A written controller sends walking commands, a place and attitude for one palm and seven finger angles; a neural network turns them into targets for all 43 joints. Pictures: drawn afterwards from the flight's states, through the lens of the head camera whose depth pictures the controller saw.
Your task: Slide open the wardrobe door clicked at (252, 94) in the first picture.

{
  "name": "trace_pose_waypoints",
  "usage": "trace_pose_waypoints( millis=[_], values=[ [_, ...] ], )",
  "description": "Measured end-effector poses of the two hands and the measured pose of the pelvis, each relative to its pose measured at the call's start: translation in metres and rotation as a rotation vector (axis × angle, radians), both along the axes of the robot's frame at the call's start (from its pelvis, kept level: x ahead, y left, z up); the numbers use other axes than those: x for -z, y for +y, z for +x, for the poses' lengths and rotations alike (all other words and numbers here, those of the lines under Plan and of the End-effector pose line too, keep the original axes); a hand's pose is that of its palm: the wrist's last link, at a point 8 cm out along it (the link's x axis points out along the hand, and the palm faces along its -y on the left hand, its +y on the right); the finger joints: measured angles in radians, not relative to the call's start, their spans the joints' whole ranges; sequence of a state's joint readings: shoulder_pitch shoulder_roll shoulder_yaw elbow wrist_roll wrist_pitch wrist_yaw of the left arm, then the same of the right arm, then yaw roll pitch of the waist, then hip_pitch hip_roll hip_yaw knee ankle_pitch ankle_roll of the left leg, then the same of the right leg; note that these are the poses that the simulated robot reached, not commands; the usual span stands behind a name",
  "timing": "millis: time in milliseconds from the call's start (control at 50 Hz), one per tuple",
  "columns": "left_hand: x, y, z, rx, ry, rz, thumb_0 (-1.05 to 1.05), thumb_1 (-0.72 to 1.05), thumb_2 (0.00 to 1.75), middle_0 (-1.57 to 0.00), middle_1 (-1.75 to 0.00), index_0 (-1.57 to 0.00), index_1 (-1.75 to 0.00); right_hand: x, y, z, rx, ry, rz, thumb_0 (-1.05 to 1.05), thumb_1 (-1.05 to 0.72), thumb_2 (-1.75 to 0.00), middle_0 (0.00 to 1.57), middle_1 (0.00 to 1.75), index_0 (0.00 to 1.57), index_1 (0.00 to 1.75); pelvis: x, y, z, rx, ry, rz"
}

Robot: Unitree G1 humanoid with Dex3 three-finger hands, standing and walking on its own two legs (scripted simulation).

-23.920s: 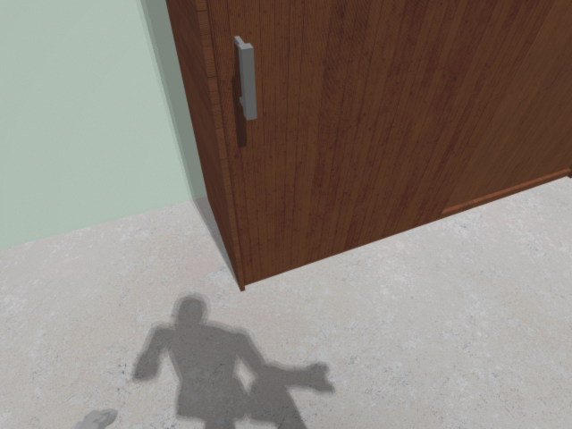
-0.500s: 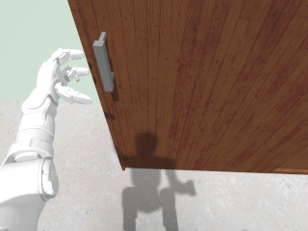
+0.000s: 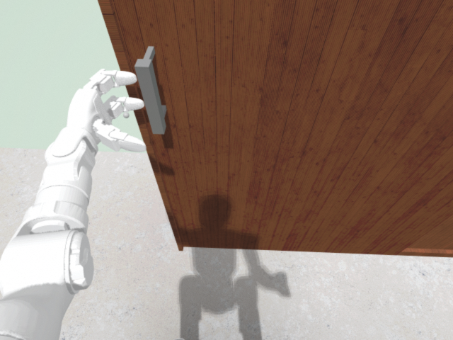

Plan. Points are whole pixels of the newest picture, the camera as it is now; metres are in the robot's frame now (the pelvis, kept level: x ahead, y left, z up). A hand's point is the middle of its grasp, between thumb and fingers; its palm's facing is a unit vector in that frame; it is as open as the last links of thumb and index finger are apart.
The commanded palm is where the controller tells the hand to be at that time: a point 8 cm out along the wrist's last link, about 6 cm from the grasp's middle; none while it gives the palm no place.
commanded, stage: feel for the door with the fingertips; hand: left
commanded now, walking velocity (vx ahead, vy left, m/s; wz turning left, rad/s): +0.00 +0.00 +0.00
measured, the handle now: (154, 92) +0.53 +0.12 +0.15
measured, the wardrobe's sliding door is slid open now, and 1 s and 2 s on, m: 0.00 0.00 0.00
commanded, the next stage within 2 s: slide the fingers in behind the handle in 0.78 s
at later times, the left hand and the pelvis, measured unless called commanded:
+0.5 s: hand (130, 109) +0.48 +0.16 +0.15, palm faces -0.08 -1.00 +0.02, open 14.0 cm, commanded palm +0.46 +0.21 +0.15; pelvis +0.00 +0.00 +0.00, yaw +0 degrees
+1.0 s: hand (135, 104) +0.48 +0.15 +0.16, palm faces -0.09 -1.00 +0.03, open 14.0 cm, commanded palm +0.46 +0.20 +0.15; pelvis +0.00 +0.00 +0.00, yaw -1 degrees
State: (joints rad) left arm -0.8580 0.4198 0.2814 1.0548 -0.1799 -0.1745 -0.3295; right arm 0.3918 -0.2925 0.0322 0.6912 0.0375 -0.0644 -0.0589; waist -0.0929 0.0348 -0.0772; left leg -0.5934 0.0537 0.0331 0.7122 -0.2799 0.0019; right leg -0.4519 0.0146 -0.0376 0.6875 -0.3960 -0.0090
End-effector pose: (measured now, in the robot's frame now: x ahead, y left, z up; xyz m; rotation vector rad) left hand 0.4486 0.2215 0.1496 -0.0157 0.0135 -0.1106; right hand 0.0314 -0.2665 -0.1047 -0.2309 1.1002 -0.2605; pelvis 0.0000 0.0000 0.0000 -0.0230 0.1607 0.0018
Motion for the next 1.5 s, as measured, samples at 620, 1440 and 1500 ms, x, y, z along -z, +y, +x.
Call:
trace_pose_waypoints(
  millis=[620,1440,1500],
  values=[
    [0.003,-0.012,0.015,-0.032,0.013,-0.008,-0.01,-0.51,0.3,-0.3,-1.2,-0.3,-1.2,-0.001,-0.002,0.004,0.004,-0.011,-0.003,0.01,-0.9,-0.9,0.21,0.3,0.2,0.3,0.001,-0.001,0.001,0.005,0.014,0.002],
    [-0.003,-0.035,-0.003,-0.046,-0.007,0.02,-0.01,-0.51,0.3,-0.3,-1.2,-0.29,-1.2,0.001,0.004,0.016,-0.015,-0.076,0.033,0.01,-0.9,-0.9,0.21,0.3,0.2,0.3,0.0,-0.003,-0.005,0.003,-0.022,0.005],
    [-0.005,-0.036,-0.002,-0.043,-0.014,0.026,-0.01,-0.51,0.3,-0.3,-1.2,-0.29,-1.2,0.0,0.002,0.016,-0.016,-0.079,0.03,0.01,-0.9,-0.9,0.21,0.3,0.2,0.3,0.0,-0.005,-0.006,0.003,-0.018,0.006]
  ],
)
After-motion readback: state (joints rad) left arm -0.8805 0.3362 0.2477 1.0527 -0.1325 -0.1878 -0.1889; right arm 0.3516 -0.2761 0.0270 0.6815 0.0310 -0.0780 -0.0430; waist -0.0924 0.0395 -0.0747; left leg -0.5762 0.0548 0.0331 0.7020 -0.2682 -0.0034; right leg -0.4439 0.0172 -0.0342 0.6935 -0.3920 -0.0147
